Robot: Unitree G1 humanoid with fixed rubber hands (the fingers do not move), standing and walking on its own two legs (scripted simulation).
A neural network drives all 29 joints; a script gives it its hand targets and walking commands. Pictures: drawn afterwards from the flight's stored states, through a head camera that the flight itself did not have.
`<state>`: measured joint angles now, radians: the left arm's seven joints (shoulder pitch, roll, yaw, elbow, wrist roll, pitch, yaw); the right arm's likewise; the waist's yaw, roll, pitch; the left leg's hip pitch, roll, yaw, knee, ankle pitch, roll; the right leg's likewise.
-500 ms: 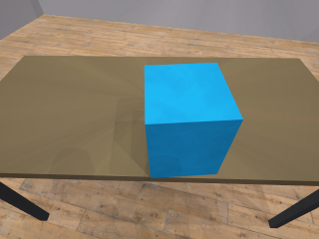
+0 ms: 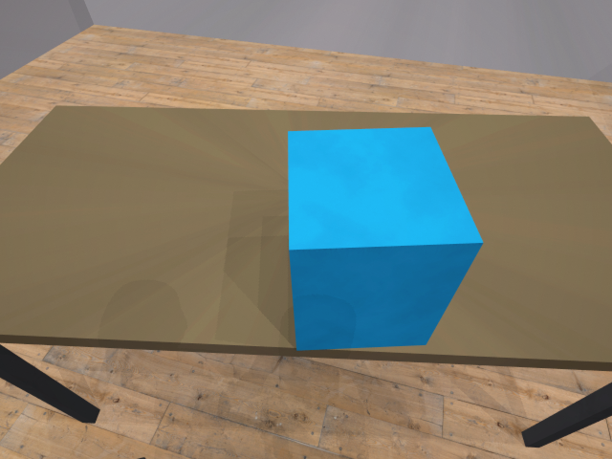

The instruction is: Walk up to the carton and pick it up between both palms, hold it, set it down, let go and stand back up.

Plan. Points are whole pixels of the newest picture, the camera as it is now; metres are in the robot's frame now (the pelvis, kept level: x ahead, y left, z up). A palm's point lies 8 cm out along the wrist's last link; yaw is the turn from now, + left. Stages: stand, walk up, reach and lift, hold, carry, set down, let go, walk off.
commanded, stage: walk up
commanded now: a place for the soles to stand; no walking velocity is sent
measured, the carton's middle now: (360, 243) +0.40 -0.05 +0.06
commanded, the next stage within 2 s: reach and lift in 0.18 s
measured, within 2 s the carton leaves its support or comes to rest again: neither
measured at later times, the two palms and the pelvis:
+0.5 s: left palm (179, 422) +0.19 +0.21 -0.10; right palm out of the picture +0.15 -0.27 -0.13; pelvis +0.00 -0.01 -0.03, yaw +0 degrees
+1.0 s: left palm out of the picture +0.13 +0.21 -0.05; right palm out of the picture +0.13 -0.26 -0.07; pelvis -0.01 -0.04 -0.01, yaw +0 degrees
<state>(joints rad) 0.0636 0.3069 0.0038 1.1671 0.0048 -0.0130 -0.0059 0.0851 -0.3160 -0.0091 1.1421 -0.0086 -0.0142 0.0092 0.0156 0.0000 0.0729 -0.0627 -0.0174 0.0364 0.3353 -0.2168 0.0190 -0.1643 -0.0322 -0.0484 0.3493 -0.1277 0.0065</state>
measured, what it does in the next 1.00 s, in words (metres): stands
